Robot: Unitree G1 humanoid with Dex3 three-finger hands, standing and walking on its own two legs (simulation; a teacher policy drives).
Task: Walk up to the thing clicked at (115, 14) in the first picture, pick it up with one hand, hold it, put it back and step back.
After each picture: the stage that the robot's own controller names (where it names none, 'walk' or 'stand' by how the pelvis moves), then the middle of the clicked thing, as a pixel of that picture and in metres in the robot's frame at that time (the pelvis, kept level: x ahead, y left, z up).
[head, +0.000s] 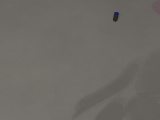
stand; (115, 16) +1.90 -0.49 -0.72
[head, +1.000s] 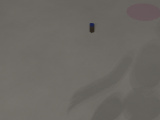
walk; (91, 27) +1.80 -0.02 -0.69
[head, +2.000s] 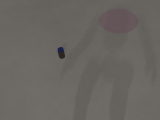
walk; (61, 53) +1.19 +0.28 -0.71
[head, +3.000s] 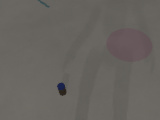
walk; (61, 89) +0.77 +0.26 -0.72
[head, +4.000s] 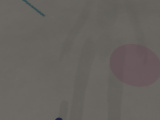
stand; out of the picture +0.45 +0.22 -0.71
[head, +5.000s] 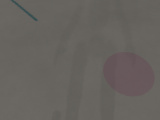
walk; out of the picture +0.38 +0.22 -0.72
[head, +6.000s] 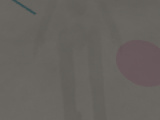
stand; out of the picture +0.28 +0.05 -0.70
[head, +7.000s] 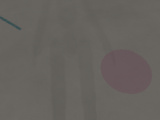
stand; out of the picture +0.27 +0.13 -0.72
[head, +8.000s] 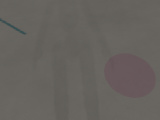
stand; out of the picture +0.28 +0.11 -0.73
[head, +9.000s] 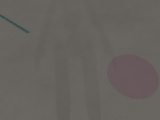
stand; out of the picture +0.27 +0.10 -0.73
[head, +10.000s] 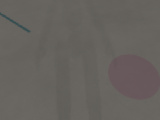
stand; out of the picture +0.27 +0.09 -0.73
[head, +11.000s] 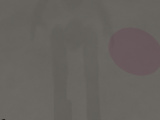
go down; out of the picture +0.30 +0.08 -0.64
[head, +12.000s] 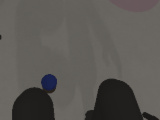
go down; (49, 84) +0.38 +0.10 -0.30
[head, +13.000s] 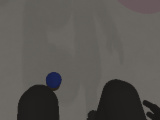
go down; (53, 82) +0.38 +0.09 -0.31
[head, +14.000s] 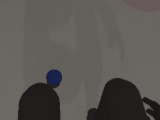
go down; (53, 79) +0.38 +0.09 -0.31
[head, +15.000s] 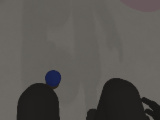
go down; (52, 80) +0.38 +0.09 -0.30
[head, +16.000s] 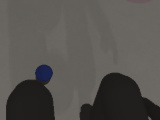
close in; (43, 75) +0.38 +0.10 -0.27
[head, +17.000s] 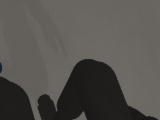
close; out of the picture +0.39 +0.14 -0.24
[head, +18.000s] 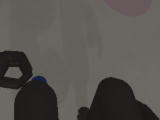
hold; (40, 87) +0.35 +0.13 -0.29
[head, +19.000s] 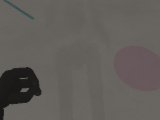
go down; out of the picture +0.27 +0.05 -0.64
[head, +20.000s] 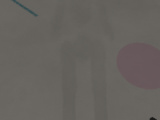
stand; out of the picture +0.26 +0.09 -0.65
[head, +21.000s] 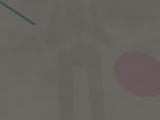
hold; out of the picture +0.25 +0.06 -0.66
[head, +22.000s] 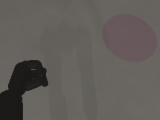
crouch; out of the picture +0.28 +0.08 -0.59
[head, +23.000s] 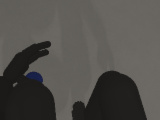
lower; (33, 82) +0.35 +0.12 -0.27
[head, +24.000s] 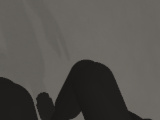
lower; out of the picture +0.40 +0.15 -0.25
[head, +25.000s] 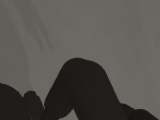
lower; out of the picture +0.35 +0.14 -0.27
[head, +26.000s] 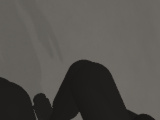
lower; out of the picture +0.35 +0.12 -0.27
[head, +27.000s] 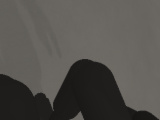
loosen; out of the picture +0.33 +0.12 -0.26
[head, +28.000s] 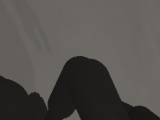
withdraw; out of the picture +0.35 +0.08 -0.26
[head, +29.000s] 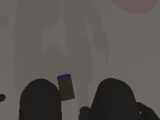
walk; (65, 87) +0.35 +0.02 -0.33
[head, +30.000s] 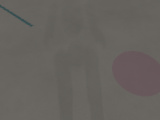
stand; out of the picture +0.24 -0.07 -0.68
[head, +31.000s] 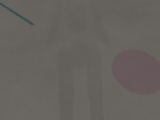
stand; out of the picture +0.26 -0.08 -0.69
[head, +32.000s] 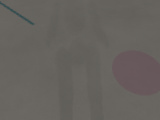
stand; out of the picture +0.26 -0.13 -0.69
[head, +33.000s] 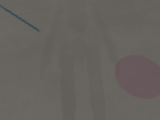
stand; out of the picture +0.29 -0.18 -0.75
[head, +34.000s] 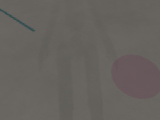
stand; out of the picture +0.27 -0.22 -0.75
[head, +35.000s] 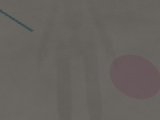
walk; out of the picture +0.27 -0.29 -0.75
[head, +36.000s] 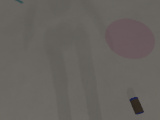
walk; (136, 105) +0.47 -0.39 -0.72
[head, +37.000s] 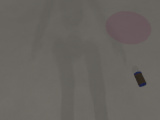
walk; (140, 79) +0.76 -0.44 -0.73
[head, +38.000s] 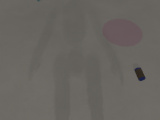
stand; (139, 74) +0.93 -0.57 -0.73
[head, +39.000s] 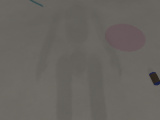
stand; (154, 78) +0.92 -0.70 -0.75
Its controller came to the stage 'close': yes
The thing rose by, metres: 0.01
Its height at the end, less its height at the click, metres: -0.02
